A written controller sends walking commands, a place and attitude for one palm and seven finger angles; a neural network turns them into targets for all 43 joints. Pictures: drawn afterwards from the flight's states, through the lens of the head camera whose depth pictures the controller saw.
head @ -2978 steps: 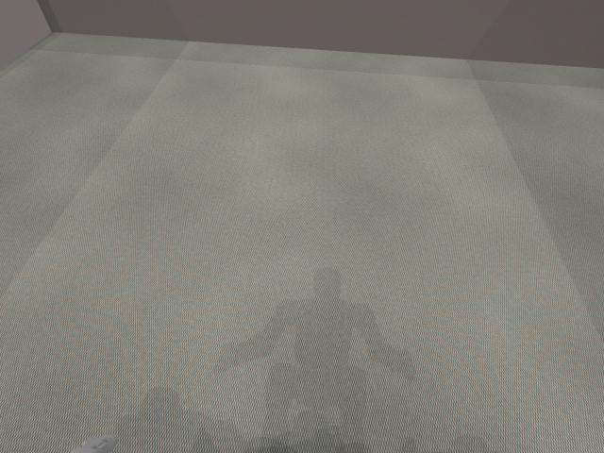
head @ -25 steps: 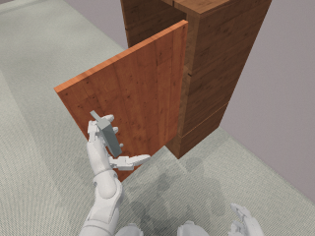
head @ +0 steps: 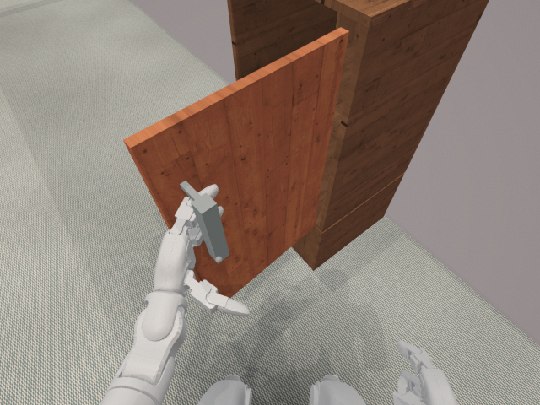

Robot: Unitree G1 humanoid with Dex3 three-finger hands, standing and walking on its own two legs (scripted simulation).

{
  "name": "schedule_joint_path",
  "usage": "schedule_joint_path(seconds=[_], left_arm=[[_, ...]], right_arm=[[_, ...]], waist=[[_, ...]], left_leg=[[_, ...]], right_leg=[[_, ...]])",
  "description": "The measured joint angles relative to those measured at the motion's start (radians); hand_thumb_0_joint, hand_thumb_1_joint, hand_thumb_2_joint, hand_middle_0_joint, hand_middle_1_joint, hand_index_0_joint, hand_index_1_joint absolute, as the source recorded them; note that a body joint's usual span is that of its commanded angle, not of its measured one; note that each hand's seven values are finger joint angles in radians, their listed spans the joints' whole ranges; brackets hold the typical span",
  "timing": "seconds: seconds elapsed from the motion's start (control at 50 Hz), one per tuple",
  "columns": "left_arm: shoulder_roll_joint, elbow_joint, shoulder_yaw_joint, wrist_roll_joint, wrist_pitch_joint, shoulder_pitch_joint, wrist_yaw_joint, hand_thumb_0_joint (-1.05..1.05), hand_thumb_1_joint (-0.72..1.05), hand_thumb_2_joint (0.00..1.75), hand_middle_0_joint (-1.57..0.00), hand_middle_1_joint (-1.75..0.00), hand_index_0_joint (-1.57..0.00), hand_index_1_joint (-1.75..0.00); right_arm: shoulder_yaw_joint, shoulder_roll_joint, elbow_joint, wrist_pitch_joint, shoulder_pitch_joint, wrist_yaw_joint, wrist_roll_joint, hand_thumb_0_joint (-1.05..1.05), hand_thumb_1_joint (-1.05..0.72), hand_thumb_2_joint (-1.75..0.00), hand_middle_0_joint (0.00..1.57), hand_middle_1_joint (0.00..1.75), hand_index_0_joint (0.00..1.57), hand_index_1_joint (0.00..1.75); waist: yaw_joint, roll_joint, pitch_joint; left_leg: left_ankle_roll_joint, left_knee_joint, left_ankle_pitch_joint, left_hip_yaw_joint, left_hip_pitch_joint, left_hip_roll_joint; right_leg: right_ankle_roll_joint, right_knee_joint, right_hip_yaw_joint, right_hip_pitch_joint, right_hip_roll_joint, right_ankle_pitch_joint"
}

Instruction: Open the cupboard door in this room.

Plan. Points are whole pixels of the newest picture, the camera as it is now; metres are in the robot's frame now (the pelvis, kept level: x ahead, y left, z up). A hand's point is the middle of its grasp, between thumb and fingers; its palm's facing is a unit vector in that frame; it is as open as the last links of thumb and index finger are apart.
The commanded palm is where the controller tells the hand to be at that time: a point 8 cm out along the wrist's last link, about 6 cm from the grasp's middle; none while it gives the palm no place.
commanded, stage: slide the hand sideways off the handle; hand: left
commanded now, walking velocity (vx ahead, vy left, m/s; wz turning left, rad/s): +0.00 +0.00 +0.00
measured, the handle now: (204, 223) +0.37 +0.13 +0.04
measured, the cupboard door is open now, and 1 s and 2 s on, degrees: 95 96 96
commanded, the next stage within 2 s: draw the hand back to the body in 1.02 s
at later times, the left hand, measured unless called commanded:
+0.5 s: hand (199, 288) +0.27 +0.12 +0.04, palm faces -0.05 -1.00 -0.01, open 16.3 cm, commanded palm +0.24 +0.18 +0.04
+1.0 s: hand (159, 318) +0.23 +0.16 +0.04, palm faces -0.02 -1.00 -0.04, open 16.3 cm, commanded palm +0.20 +0.22 +0.04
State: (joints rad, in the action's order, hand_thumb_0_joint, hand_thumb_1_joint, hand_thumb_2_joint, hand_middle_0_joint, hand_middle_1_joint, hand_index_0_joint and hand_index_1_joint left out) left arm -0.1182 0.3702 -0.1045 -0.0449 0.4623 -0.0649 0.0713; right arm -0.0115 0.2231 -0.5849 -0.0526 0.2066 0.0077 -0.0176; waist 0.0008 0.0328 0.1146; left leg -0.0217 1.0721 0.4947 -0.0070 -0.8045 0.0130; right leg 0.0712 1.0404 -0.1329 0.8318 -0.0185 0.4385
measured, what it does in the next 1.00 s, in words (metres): stands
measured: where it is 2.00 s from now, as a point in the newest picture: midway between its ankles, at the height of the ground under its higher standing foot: outside the picture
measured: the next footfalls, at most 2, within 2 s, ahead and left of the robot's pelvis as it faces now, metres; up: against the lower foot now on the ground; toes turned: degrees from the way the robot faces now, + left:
none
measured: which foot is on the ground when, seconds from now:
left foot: down 0.00-1.00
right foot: down 0.00-1.00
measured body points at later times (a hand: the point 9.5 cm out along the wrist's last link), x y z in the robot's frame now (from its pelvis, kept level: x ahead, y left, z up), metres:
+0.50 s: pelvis +0.01 +0.02 -0.01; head +0.08 +0.01 +0.44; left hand +0.27 +0.17 +0.04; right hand +0.19 -0.21 -0.09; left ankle +0.02 +0.11 -0.66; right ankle +0.05 -0.08 -0.66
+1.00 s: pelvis +0.02 +0.01 -0.02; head +0.09 +0.01 +0.43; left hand +0.22 +0.21 +0.05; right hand +0.21 -0.23 -0.09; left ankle +0.02 +0.11 -0.66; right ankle +0.05 -0.08 -0.66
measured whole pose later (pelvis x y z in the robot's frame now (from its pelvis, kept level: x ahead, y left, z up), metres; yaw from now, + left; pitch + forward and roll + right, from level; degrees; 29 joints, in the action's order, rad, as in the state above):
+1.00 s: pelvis +0.02 +0.01 -0.02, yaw -1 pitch +16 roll -2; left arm -0.18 -0.15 0.06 -0.21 0.39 0.51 -0.17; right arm -0.01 0.23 -0.45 -0.10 0.23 0.04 0.01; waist -0.01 0.03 0.16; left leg -0.03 1.18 0.58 0.00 -0.87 0.00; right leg 0.06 1.12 -0.13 0.89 0.00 0.51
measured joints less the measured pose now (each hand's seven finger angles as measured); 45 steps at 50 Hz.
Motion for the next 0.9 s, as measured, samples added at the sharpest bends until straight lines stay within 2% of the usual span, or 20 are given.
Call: schedule_joint_path(seconds=[0.04, 0.08, 0.12, 0.24, 0.34, 0.46, 0.64, 0.9], left_arm=[[-0.008, -0.009, -0.001, -0.059, -0.025, -0.005, -0.075, -0.01, -0.50, 0.30, -0.24, -0.40, -0.17, -0.41], [0.009, -0.025, 0.003, -0.089, -0.048, 0.003, -0.096, -0.01, -0.50, 0.30, -0.21, -0.37, -0.16, -0.37], [0.029, -0.047, 0.009, -0.086, -0.061, 0.021, -0.087, -0.01, -0.50, 0.30, -0.19, -0.34, -0.16, -0.35], [0.052, -0.131, -0.002, -0.037, -0.069, 0.096, -0.050, -0.01, -0.50, 0.30, -0.15, -0.33, -0.17, -0.33], [0.045, -0.216, -0.007, -0.021, -0.078, 0.193, -0.041, -0.01, -0.50, 0.30, -0.15, -0.32, -0.16, -0.31], [0.025, -0.320, -0.009, -0.024, -0.073, 0.307, -0.043, -0.01, -0.50, 0.30, -0.15, -0.30, -0.15, -0.31], [-0.005, -0.424, 0.029, -0.054, -0.084, 0.409, -0.109, -0.01, -0.50, 0.30, -0.16, -0.30, -0.15, -0.30], [-0.051, -0.505, 0.131, -0.134, -0.082, 0.531, -0.207, -0.01, -0.49, 0.30, -0.16, -0.30, -0.16, -0.30]], right_arm=[[-0.002, 0.010, 0.010, -0.010, 0.008, 0.005, 0.017, 0.01, -0.91, -0.90, 0.20, 0.30, 0.20, 0.30], [-0.001, 0.017, 0.023, -0.019, 0.017, 0.004, 0.025, 0.01, -0.91, -0.90, 0.20, 0.30, 0.20, 0.30], [-0.001, 0.019, 0.035, -0.024, 0.024, -0.003, 0.026, 0.01, -0.91, -0.90, 0.20, 0.30, 0.20, 0.30], [0.001, 0.013, 0.073, -0.018, 0.034, -0.025, 0.017, 0.01, -0.91, -0.90, 0.20, 0.30, 0.20, 0.30], [-0.002, 0.002, 0.096, -0.004, 0.036, -0.028, 0.015, 0.01, -0.91, -0.90, 0.20, 0.30, 0.20, 0.30], [-0.006, -0.004, 0.113, -0.010, 0.033, -0.021, 0.015, 0.01, -0.91, -0.90, 0.20, 0.30, 0.20, 0.30], [-0.011, -0.007, 0.128, -0.024, 0.018, -0.004, 0.020, 0.01, -0.91, -0.90, 0.20, 0.30, 0.20, 0.30], [-0.001, 0.004, 0.143, -0.045, 0.024, 0.019, 0.027, 0.01, -0.91, -0.90, 0.20, 0.30, 0.20, 0.30]], waist=[[-0.001, 0.005, -0.006], [0.000, 0.007, -0.003], [0.002, 0.003, 0.004], [0.011, -0.009, 0.017], [0.009, -0.011, 0.018], [0.000, -0.004, 0.016], [-0.012, -0.004, 0.024], [-0.010, -0.006, 0.038]], left_leg=[[-0.004, -0.002, -0.002, -0.001, 0.004, 0.001], [-0.009, -0.007, -0.004, -0.007, 0.005, 0.003], [-0.013, -0.010, -0.005, -0.015, 0.004, 0.005], [-0.023, 0.004, 0.012, -0.037, -0.003, 0.002], [-0.026, 0.014, 0.028, -0.044, 0.000, -0.001], [-0.027, 0.032, 0.043, -0.034, -0.008, 0.000], [-0.022, 0.058, 0.061, -0.021, -0.030, -0.002], [-0.009, 0.093, 0.083, -0.002, -0.057, -0.012]], right_leg=[[-0.005, -0.006, 0.001, -0.006, -0.001, -0.005], [-0.009, -0.011, 0.007, -0.006, -0.002, -0.009], [-0.014, -0.011, 0.016, 0.000, -0.004, -0.011], [-0.023, 0.009, 0.038, 0.018, -0.001, 0.000], [-0.027, 0.018, 0.045, 0.017, 0.003, 0.011], [-0.029, 0.029, 0.036, 0.018, 0.002, 0.026], [-0.025, 0.049, 0.023, 0.035, 0.003, 0.045], [-0.012, 0.076, 0.004, 0.055, 0.012, 0.067]])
